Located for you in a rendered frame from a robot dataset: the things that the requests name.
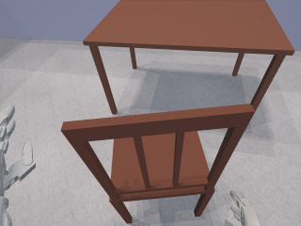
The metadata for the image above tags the left robot hand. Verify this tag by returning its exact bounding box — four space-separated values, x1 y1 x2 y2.
0 104 37 197

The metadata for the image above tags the right robot hand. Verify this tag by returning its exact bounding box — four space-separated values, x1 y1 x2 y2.
225 190 261 226

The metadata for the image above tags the robot left forearm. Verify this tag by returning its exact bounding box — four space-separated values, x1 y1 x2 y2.
0 196 12 226

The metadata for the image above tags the table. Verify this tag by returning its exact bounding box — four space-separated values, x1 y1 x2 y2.
83 0 295 115

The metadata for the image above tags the chair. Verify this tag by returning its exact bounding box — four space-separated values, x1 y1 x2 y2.
60 104 255 224

